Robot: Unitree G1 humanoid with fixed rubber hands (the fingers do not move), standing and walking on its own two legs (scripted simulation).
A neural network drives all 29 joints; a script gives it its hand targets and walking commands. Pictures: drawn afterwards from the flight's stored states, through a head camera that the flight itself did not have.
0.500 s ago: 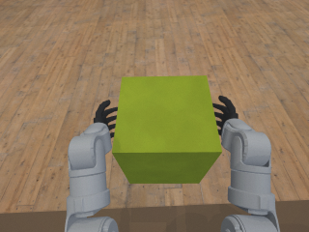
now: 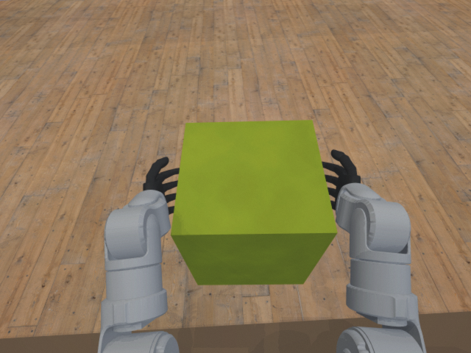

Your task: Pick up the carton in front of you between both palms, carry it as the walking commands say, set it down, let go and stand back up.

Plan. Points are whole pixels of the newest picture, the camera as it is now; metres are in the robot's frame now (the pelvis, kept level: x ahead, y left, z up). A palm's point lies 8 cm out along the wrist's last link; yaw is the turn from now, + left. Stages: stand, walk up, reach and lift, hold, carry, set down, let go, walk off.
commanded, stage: carry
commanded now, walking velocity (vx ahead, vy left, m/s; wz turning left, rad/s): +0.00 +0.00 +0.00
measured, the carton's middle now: (249, 210) +0.37 +0.00 +0.04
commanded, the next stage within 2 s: none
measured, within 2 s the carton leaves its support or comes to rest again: neither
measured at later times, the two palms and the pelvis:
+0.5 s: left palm (143, 221) +0.30 +0.16 +0.12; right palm (349, 218) +0.30 -0.14 +0.12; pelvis -0.03 +0.01 +0.00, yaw +0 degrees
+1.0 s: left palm (134, 237) +0.27 +0.17 +0.12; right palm (352, 234) +0.27 -0.13 +0.13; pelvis -0.06 +0.02 +0.00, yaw +0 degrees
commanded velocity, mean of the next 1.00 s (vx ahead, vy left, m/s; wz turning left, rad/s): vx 0.00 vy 0.00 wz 0.00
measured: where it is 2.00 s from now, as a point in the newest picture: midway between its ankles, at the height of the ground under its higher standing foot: outside the picture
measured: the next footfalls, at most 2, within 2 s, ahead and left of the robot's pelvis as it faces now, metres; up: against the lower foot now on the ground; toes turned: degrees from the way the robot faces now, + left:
none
